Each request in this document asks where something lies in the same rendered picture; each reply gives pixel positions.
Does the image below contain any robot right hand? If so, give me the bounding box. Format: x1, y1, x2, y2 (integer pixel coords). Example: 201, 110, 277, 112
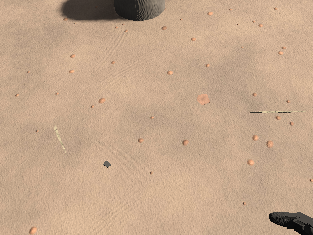
269, 212, 313, 235

